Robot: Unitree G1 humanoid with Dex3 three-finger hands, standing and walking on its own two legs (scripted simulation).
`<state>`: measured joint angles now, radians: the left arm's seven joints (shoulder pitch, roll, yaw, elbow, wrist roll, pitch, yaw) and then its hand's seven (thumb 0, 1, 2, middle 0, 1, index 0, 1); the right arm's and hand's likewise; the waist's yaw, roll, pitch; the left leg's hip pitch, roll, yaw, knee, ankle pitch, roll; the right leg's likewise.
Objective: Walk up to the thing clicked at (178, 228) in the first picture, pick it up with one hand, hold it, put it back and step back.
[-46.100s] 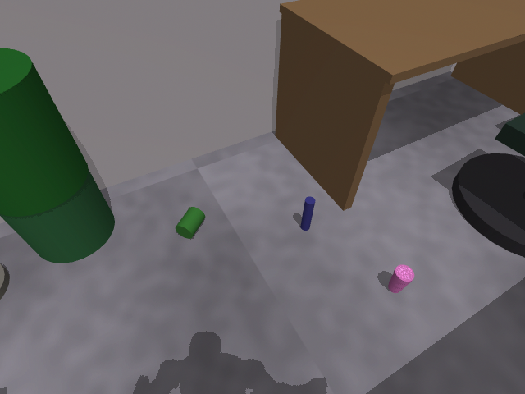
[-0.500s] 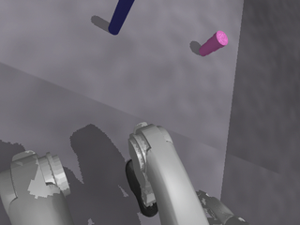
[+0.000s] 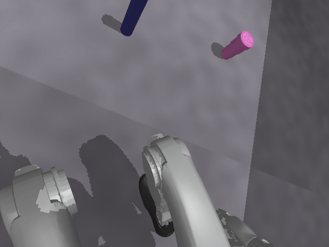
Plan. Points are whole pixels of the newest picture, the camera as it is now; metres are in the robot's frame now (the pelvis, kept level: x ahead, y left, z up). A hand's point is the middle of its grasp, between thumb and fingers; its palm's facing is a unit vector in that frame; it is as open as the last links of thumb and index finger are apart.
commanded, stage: close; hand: left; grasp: from above
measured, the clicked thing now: out of the picture +0.43 +0.34 -0.26
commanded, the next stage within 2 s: settle in 0.24 s
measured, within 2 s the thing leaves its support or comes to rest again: leaves its support in 0.70 s
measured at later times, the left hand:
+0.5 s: hand out of the picture +0.43 +0.33 -0.22, palm faces -0.43 -0.14 -0.89, open 14.3 cm
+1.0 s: hand out of the picture +0.43 +0.35 -0.14, palm faces -0.43 -0.11 -0.90, open 14.3 cm
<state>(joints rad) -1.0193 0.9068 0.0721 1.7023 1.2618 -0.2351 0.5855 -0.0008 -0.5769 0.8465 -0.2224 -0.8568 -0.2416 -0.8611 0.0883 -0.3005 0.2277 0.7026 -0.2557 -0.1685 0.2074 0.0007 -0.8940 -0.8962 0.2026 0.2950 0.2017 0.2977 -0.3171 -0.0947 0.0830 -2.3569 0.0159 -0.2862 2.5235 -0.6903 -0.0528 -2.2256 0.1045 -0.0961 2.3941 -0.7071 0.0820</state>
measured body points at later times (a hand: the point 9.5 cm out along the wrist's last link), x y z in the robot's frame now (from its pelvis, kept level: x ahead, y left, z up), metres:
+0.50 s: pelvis +0.00 +0.00 +0.00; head +0.25 +0.12 +0.35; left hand +0.45 +0.34 -0.17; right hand +0.08 -0.26 -0.08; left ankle +0.07 +0.14 -0.27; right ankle +0.11 -0.13 -0.27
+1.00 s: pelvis +0.00 +0.00 +0.03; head +0.23 +0.10 +0.40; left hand +0.45 +0.35 -0.09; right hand +0.11 -0.25 -0.07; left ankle +0.07 +0.14 -0.27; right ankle +0.11 -0.13 -0.27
